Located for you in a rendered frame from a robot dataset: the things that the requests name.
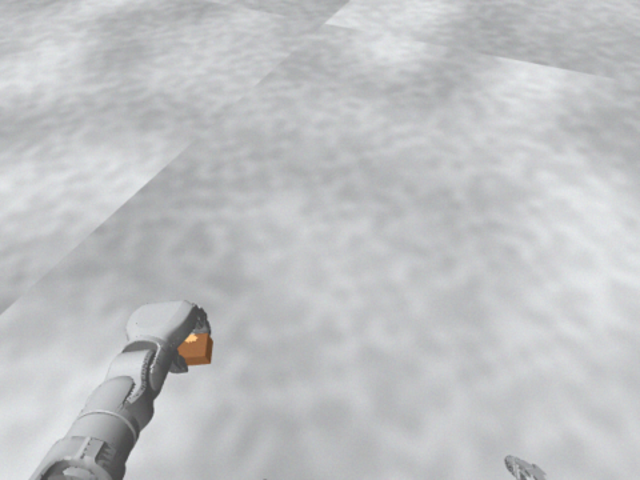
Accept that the left robot hand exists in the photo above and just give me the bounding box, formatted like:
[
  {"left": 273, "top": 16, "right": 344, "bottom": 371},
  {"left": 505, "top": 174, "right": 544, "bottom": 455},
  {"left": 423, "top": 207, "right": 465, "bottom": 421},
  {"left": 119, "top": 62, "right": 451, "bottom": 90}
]
[{"left": 126, "top": 300, "right": 211, "bottom": 373}]

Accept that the left robot arm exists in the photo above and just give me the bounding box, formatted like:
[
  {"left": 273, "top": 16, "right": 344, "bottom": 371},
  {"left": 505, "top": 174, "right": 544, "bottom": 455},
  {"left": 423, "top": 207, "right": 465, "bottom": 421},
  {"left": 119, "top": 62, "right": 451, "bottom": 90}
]
[{"left": 29, "top": 335, "right": 173, "bottom": 480}]

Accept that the right robot hand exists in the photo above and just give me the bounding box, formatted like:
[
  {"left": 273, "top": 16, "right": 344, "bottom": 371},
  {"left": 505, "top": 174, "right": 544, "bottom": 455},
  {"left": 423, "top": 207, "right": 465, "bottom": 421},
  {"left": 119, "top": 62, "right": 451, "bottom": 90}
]
[{"left": 505, "top": 456, "right": 547, "bottom": 480}]

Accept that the small box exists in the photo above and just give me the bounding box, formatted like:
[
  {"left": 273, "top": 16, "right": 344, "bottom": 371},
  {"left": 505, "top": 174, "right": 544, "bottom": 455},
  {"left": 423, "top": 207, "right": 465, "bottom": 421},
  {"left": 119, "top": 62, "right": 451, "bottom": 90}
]
[{"left": 177, "top": 333, "right": 213, "bottom": 366}]

